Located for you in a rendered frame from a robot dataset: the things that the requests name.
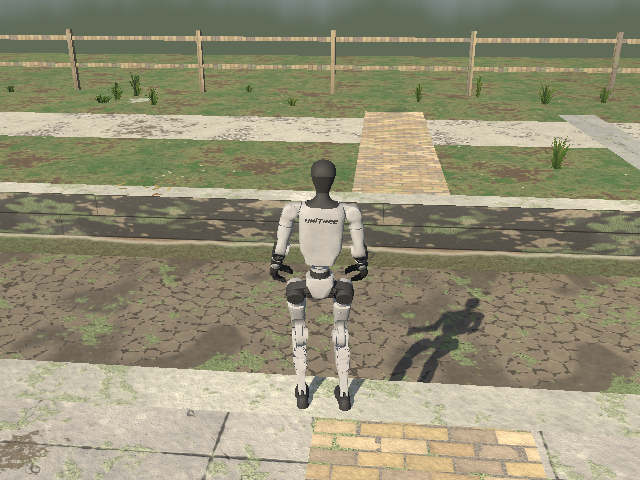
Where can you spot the humanoid robot head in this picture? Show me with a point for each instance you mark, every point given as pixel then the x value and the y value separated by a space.
pixel 323 173

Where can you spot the right robot upper arm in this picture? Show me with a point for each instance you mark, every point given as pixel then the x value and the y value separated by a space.
pixel 353 214

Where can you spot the right robot foot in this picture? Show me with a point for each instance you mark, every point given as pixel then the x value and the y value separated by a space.
pixel 344 402

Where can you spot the left robot upper arm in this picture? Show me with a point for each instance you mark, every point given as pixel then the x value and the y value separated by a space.
pixel 290 212

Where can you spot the right robot hand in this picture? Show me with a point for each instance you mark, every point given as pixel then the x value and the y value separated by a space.
pixel 360 276

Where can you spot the robot right forearm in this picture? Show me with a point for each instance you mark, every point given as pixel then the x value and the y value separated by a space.
pixel 361 263

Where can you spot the robot left forearm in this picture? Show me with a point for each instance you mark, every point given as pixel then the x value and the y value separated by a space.
pixel 277 260

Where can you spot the left robot hand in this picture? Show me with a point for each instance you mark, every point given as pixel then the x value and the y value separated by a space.
pixel 276 276

